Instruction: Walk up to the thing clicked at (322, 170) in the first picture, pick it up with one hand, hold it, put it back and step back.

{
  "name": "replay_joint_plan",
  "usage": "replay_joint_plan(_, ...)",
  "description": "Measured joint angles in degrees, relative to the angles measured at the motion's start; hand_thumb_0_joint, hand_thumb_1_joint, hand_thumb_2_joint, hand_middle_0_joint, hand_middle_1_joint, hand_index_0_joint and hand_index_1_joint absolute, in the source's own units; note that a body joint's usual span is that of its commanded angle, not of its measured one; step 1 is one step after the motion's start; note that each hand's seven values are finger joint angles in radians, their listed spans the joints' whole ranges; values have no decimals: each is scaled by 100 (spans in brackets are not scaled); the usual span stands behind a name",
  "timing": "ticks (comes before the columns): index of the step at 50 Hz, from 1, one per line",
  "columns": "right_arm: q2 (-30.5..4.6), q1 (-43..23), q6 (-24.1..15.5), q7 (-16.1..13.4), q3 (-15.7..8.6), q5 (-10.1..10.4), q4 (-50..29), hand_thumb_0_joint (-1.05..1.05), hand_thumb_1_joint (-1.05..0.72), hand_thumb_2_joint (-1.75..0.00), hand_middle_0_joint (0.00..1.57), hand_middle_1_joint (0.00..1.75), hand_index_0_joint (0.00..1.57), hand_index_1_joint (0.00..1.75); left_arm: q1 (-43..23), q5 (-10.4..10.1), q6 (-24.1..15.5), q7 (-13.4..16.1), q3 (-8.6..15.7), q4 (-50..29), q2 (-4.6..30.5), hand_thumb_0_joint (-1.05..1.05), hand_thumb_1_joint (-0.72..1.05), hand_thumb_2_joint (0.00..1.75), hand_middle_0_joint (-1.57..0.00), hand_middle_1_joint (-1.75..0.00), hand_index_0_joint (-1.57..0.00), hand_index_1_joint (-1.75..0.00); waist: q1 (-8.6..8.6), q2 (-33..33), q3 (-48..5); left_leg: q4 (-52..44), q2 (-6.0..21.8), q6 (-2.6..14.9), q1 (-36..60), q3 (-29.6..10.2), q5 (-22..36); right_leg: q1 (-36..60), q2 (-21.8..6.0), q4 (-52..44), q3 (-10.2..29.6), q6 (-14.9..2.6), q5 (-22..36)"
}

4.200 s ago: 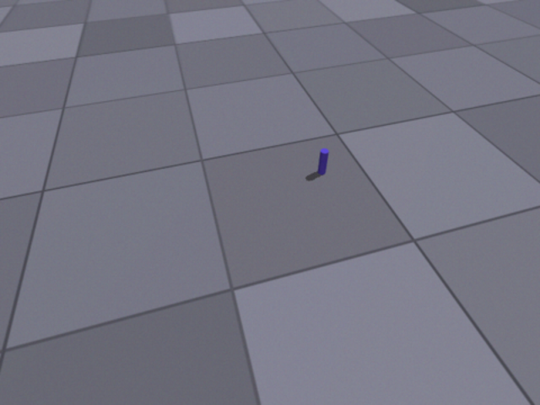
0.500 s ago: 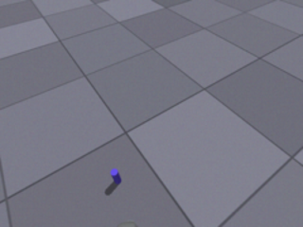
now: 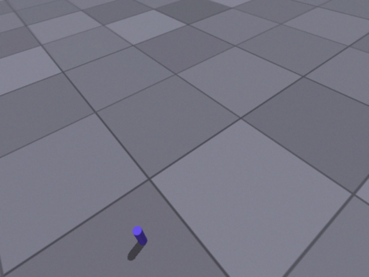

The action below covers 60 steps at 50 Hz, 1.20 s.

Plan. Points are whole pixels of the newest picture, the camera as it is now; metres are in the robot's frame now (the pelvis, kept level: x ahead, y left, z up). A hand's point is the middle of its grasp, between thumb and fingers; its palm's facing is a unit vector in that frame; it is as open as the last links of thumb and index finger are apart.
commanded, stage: walk up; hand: left
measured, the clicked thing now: (140, 236) +0.45 +0.28 -0.68
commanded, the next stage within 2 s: stand in 1.32 s
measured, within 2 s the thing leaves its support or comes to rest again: neither
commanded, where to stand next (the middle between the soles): +0.07 +0.00 m, yaw +0 degrees
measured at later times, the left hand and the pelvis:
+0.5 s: hand out of the picture +0.14 +0.25 -0.14, palm faces -0.04 -0.95 -0.32, open 7.4 cm; pelvis +0.03 +0.00 +0.02, yaw -1 degrees
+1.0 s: hand out of the picture +0.11 +0.26 -0.14, palm faces -0.03 -0.94 -0.34, open 7.4 cm; pelvis +0.03 +0.01 +0.02, yaw -1 degrees
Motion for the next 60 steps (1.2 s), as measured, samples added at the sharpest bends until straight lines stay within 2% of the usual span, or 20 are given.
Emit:
replay_joint_plan(11,218,-241,-99,20,178,-25,585,1,-91,-90,20,30,20,30,-680,-104,-34,-47,-97,237,-119,0,90,90,-20,-30,-20,-30,-58,-217,-86,-703,17,-71,411,16,125,432,27,-787,6,1,265)
replay_joint_plan(22,127,-592,-112,-89,98,-29,883,1,-91,-90,20,30,20,30,-1089,-134,43,-25,-118,543,-127,0,90,90,-20,-30,-20,-30,-85,-353,-99,-1124,16,-62,751,74,236,780,31,-1276,57,32,436)
replay_joint_plan(41,262,-694,-69,-55,110,-49,1042,1,-91,-90,20,30,20,30,-923,-68,95,-34,-83,890,-117,0,91,90,-20,-30,-20,-30,-10,-241,-112,-1501,-29,-19,970,120,394,1013,-9,-1708,95,90,638)
replay_joint_plan(60,251,-585,-64,-76,68,-58,1093,1,-91,-90,20,30,20,30,-860,-47,101,-28,-63,882,-182,0,91,90,-20,-30,-20,-30,-43,-290,-153,-1595,-62,-20,1023,94,425,1050,-40,-1739,67,95,623)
